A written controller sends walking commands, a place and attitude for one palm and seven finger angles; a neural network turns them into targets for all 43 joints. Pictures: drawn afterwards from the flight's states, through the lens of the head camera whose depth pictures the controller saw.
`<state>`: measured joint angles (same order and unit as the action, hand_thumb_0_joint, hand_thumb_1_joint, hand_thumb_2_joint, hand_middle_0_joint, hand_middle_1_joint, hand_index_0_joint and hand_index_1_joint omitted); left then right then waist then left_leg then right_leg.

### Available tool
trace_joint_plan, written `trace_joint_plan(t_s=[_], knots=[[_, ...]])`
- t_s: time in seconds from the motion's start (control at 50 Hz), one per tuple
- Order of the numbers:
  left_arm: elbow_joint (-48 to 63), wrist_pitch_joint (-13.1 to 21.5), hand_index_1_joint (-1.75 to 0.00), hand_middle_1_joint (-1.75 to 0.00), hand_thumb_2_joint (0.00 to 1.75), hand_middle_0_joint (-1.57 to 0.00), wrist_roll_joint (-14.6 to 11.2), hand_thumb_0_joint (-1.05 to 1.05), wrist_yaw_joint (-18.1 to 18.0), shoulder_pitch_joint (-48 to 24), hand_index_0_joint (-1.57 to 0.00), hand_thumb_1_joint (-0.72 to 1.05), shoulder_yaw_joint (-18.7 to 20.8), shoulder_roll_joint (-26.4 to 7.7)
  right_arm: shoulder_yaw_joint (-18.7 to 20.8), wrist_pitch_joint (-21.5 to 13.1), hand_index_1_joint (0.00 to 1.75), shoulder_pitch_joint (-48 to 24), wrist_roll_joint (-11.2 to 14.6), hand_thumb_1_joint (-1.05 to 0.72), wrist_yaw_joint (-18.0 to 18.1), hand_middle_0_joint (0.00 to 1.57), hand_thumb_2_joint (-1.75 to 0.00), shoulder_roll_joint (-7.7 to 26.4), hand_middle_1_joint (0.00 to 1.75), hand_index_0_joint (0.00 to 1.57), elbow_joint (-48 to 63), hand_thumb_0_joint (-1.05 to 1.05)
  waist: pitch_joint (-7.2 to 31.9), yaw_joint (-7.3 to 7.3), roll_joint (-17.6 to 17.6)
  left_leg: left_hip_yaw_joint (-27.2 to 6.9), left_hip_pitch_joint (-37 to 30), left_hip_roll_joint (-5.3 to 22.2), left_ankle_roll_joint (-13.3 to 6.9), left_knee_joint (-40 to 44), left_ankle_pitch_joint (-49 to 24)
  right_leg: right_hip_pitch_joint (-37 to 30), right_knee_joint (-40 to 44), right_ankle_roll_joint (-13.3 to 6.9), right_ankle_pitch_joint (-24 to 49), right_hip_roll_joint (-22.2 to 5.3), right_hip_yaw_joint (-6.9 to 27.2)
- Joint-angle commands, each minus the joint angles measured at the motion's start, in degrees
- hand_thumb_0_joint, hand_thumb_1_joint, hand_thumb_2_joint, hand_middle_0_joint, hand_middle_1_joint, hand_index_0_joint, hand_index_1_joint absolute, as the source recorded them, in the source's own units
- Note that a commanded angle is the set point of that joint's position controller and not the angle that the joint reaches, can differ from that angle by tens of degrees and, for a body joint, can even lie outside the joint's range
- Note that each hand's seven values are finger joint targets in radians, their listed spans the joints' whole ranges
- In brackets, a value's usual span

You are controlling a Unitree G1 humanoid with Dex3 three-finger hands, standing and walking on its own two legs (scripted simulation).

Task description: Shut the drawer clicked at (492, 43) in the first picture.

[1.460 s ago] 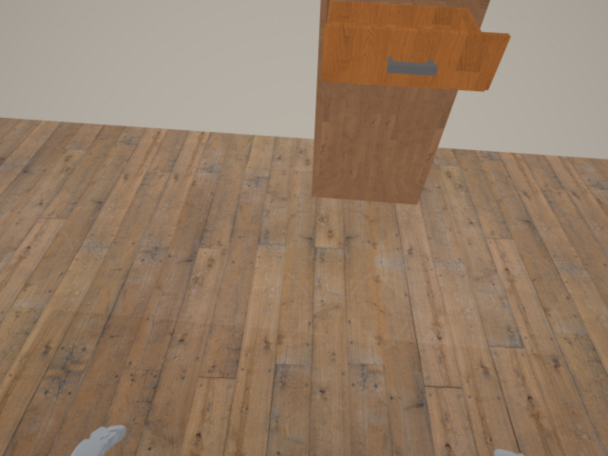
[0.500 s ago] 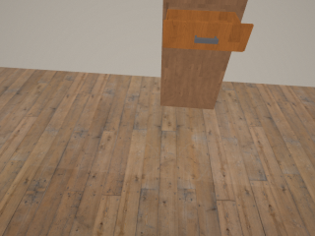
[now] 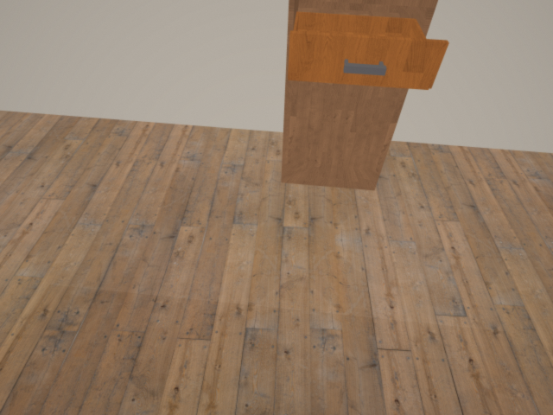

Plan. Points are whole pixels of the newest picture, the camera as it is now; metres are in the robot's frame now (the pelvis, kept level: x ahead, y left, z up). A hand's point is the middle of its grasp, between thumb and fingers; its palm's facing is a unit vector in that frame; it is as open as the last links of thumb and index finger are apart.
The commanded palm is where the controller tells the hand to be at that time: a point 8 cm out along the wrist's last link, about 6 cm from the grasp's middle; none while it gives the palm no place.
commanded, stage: look at it before walking up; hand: left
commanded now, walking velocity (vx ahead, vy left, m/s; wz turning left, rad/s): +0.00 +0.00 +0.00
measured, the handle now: (364, 66) +1.04 -0.20 +0.03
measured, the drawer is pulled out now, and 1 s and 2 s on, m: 0.29 0.29 0.29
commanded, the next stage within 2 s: walk to a spot facing it in 0.18 s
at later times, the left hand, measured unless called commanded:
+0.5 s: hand out of the picture +0.07 +0.23 -0.17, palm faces -0.06 -0.95 -0.31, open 7.4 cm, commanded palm none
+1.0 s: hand out of the picture +0.05 +0.15 -0.15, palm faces -0.20 -0.95 -0.23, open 7.3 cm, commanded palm none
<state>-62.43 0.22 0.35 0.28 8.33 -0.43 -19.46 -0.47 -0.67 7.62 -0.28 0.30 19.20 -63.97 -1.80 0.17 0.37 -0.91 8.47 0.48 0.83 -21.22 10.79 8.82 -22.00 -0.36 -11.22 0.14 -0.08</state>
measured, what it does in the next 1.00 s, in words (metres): lifts its left foot, turning right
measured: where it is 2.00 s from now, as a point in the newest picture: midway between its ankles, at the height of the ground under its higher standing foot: (304, 413)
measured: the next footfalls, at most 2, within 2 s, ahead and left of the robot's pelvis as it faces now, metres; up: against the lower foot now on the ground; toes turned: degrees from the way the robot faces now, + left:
left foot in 1.32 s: +0.24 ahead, +0.07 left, +0.00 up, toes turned -27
right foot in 1.92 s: +0.32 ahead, -0.25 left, +0.00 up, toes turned -60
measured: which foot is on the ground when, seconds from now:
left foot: down 0.00-0.68, up 0.70-1.00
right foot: down 0.00-1.00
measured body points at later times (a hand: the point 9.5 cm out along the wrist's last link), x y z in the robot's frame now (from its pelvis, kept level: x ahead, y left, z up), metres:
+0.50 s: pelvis +0.00 +0.00 -0.01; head +0.01 +0.00 +0.44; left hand +0.08 +0.28 -0.14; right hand +0.07 -0.29 -0.14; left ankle +0.01 +0.13 -0.75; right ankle +0.01 -0.11 -0.75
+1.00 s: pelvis +0.01 -0.04 +0.00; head +0.02 -0.07 +0.45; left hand +0.06 +0.19 -0.14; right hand +0.01 -0.32 -0.15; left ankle +0.05 +0.13 -0.66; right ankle +0.00 -0.10 -0.75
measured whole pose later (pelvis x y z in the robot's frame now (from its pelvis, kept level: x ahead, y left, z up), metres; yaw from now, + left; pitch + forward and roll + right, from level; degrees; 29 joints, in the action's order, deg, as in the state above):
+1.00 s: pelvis +0.01 -0.04 +0.00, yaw -18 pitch +1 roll +2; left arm -55.6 1.3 0.8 0.8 22.6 2.5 -9.5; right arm 4.1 1.2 10.5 -1.6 0.0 15.0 -55.3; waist -0.9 -2.0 -1.2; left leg -0.9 29.8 4.6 3.9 -61.6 13.7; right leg 12.1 -21.1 -5.5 -9.6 5.8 5.4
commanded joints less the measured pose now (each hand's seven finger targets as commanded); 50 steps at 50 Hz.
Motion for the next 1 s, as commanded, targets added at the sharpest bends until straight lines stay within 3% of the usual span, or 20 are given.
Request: trace_joint_plan(t_s=[0.0, 0.3, 0.38, 0.42, 0.5, 0.56, 0.58, 0.6, 0.62, 0.64, 0.66, 0.68, 0.7, 0.72, 0.74, 0.8, 0.88, 0.98], knots=[[3.4, 1.4, -0.30, -0.30, 0.90, -0.20, 0.2, 0.00, -0.8, -2.5, -0.20, 0.90, 2.4, -12.0, 2.4, -1.5, 0.30, -2.7, -0.2, -0.90, 0.5, 0.20, -0.90, 12.1, 0.30, 0.20, 3.5, 0.00, 3.5, -0.31, -0.4, -5.4, -0.7, 6.3, -2.1, 3.8, -5.0, -0.1, 4.6, -1.4, 3.8, -6.8, 6.7], [3.6, 1.3, -0.30, -0.30, 0.90, -0.20, 0.3, 0.00, -0.7, -2.8, -0.20, 0.90, 2.7, -12.4, 2.6, -1.6, 0.30, -3.0, -0.2, -0.90, 0.7, 0.20, -0.90, 12.5, 0.30, 0.20, 3.7, 0.00, 3.5, -0.27, -0.4, -4.5, -2.2, 6.7, -2.0, 3.5, -6.6, 0.0, 4.2, -1.6, 7.1, -6.6, 7.2], [4.3, -0.9, -0.30, -0.30, 0.90, -0.20, 0.3, 0.00, -1.0, 1.0, -0.20, 0.90, 2.0, -5.9, 2.0, -0.3, 0.30, 1.3, -0.3, -0.90, 1.2, 0.20, -0.90, 5.5, 0.30, 0.20, 4.3, 0.00, 3.1, 0.09, 0.0, -1.2, -2.3, 7.4, -1.0, -0.3, -6.8, 3.9, -0.4, -0.9, 11.4, -5.8, 8.3], [5.5, -1.5, -0.30, -0.30, 0.90, -0.20, 0.4, 0.00, -0.8, 2.0, -0.20, 0.90, 2.5, -6.1, 2.6, 0.2, 0.30, 2.2, -0.3, -0.90, 1.5, 0.20, -0.90, 6.0, 0.30, 0.20, 5.6, 0.00, 3.1, 0.11, -0.7, -0.7, -2.2, 8.3, -1.3, -1.4, -6.4, 5.9, -3.2, -0.9, 12.1, -4.9, 8.5], [8.4, -2.3, -0.30, -0.30, 0.90, -0.20, 0.7, 0.00, -0.3, 2.9, -0.20, 0.90, 3.3, -4.8, 4.1, 0.7, 0.30, 2.1, -0.5, -0.90, 1.8, 0.20, -0.90, 7.4, 0.30, 0.20, 8.7, 0.00, 2.2, -0.06, -5.2, -2.9, -0.3, 12.9, -4.0, -0.2, -5.3, 10.3, -12.5, 0.0, 6.7, -1.3, 5.9], [9.9, -2.8, -0.30, -0.30, 0.90, -0.20, 0.7, 0.00, 0.1, 4.9, -0.20, 0.90, 3.8, -2.5, 5.0, 0.4, 0.30, 1.0, -0.6, -0.90, 1.6, 0.20, -0.90, 7.6, 0.30, 0.20, 10.5, 0.00, 2.1, -1.02, -11.1, -4.3, 0.3, 19.0, -9.0, 0.6, -14.3, 12.5, -23.7, 1.1, -13.7, -0.1, 0.9], [10.3, -2.8, -0.30, -0.30, 0.90, -0.20, 0.8, 0.00, 0.2, 5.5, -0.20, 0.90, 4.1, -2.1, 5.3, 0.4, 0.30, 0.4, -0.7, -0.90, 1.6, 0.20, -0.90, 7.4, 0.30, 0.20, 11.2, 0.00, 2.0, -1.35, -11.2, -3.1, 1.6, 19.5, -9.3, -0.8, -16.2, 11.2, -23.9, 1.1, -15.2, -0.9, 0.7], [10.3, -2.8, -0.30, -0.30, 0.90, -0.20, 0.7, 0.00, 0.4, 7.0, -0.20, 0.90, 4.3, -1.7, 5.5, 0.5, 0.30, -0.5, -0.8, -0.90, 1.6, 0.20, -0.90, 7.2, 0.30, 0.20, 11.8, 0.00, 1.9, -2.23, -11.3, -1.0, 2.9, 19.1, -8.5, -3.4, -16.6, 9.2, -21.4, 0.9, -13.8, -1.7, 0.5], [10.1, -2.6, -0.30, -0.30, 0.90, -0.20, 0.8, 0.00, 0.5, 9.5, -0.20, 0.90, 4.6, -1.9, 5.7, 0.7, 0.30, -1.2, -0.7, -0.90, 1.5, 0.20, -0.90, 7.0, 0.30, 0.20, 12.3, 0.00, 2.7, -3.41, -8.6, 1.3, 5.6, 17.9, -6.7, -7.5, -13.8, 5.0, -17.3, 0.8, -8.6, -1.8, -0.1], [9.5, -2.1, -0.30, -0.30, 0.90, -0.20, 1.1, 0.00, 0.4, 12.6, -0.20, 0.90, 5.2, -3.0, 5.7, 1.1, 0.30, -2.0, -0.6, -0.90, 1.5, 0.20, -0.90, 5.9, 0.30, 0.20, 12.8, 0.00, 2.4, -5.19, -3.3, 4.9, 10.7, 14.0, -3.1, -16.8, -6.3, 0.2, -8.6, 0.2, 1.2, -3.5, 2.8], [9.6, -1.1, -0.30, -0.30, 0.90, -0.20, 1.9, 0.00, -0.3, 14.6, -0.20, 0.90, 6.4, -8.9, 4.8, 1.6, 0.30, -0.3, -0.2, -0.90, 1.0, 0.20, -0.90, 1.0, 0.30, 0.20, 14.2, 0.00, 3.3, -5.10, 17.7, 10.1, 22.2, 4.0, 1.9, -32.4, 17.9, -3.8, 3.5, -3.9, 4.7, -15.9, 25.2], [10.0, -1.2, -0.30, -0.30, 0.90, -0.20, 1.0, 0.00, -0.8, 16.0, -0.20, 0.90, 6.5, -10.3, 4.5, 1.8, 0.30, -3.2, -0.4, -0.90, 1.0, 0.20, -0.90, 0.9, 0.30, 0.20, 16.0, 0.00, 1.6, -6.21, 17.8, 2.9, 25.3, 1.5, 2.0, -40.6, 24.7, 1.0, 9.8, -8.6, 2.7, -21.1, 35.1], [10.6, -1.1, -0.30, -0.30, 0.90, -0.20, 0.7, 0.00, -1.0, 13.3, -0.20, 0.90, 6.6, -8.6, 5.0, 2.0, 0.30, -2.3, -0.6, -0.90, 0.7, 0.20, -0.90, 2.5, 0.30, 0.20, 15.2, 0.00, 0.1, -4.62, 15.0, -1.3, 25.2, 3.1, 1.2, -43.5, 19.2, 3.2, 12.5, -8.3, -12.7, -17.8, 33.0], [11.4, -1.1, -0.30, -0.30, 0.90, -0.20, 0.6, 0.00, -1.1, 10.7, -0.20, 0.90, 6.5, -6.9, 5.4, 1.9, 0.30, -2.6, -0.6, -0.90, 0.4, 0.20, -0.90, 2.8, 0.30, 0.20, 14.5, 0.00, -2.7, -3.74, 12.0, -1.1, 26.9, 4.2, 1.1, -44.7, 15.4, 5.3, 14.2, -7.1, -22.4, -16.2, 32.8], [12.1, -0.8, -0.30, -0.30, 0.90, -0.20, 0.5, 0.00, -0.9, 8.9, -0.20, 0.90, 6.1, -5.3, 5.4, 1.4, 0.30, -1.5, -0.9, -0.90, 0.1, 0.20, -0.90, 2.8, 0.30, 0.20, 13.9, 0.00, -2.5, -2.34, 7.0, -1.3, 26.5, 4.8, 1.4, -44.8, 10.6, 4.8, 12.9, -7.0, -22.0, -14.1, 30.0], [11.6, 1.1, -0.30, -0.30, 0.90, -0.20, 0.3, 0.00, -0.5, 11.1, -0.20, 0.90, 5.8, -3.4, 5.4, 0.7, 0.30, 0.5, -1.3, -0.90, -0.4, 0.20, -0.90, 1.2, 0.30, 0.20, 12.8, 0.00, 1.6, -1.81, 4.0, -0.2, 26.2, 4.7, 2.4, -42.8, 4.8, -0.3, 10.8, -7.8, -14.6, -10.7, 24.5], [10.0, 2.1, -0.30, -0.30, 0.90, -0.20, 0.5, 0.00, -0.3, 16.1, -0.20, 0.90, 6.0, -1.9, 5.4, 0.1, 0.30, 0.0, -1.5, -0.90, -0.5, 0.20, -0.90, 0.0, 0.30, 0.20, 13.3, 0.00, 3.1, -2.82, 4.2, -0.4, 30.2, 4.6, 3.0, -42.1, 2.9, -5.7, 10.4, -8.2, -11.4, -9.6, 25.0], [9.1, 2.8, -0.30, -0.30, 0.90, -0.20, 0.8, 0.00, -0.3, 18.7, -0.20, 0.90, 5.8, -0.9, 5.2, -0.5, 0.30, -2.7, -1.5, -0.90, -0.5, 0.20, -0.90, -0.6, 0.30, 0.20, 15.3, 0.00, 1.2, -3.52, 5.5, -0.6, 32.0, 5.0, 3.8, -38.5, 3.1, -5.5, 11.0, -10.0, -10.0, -9.8, 27.2]])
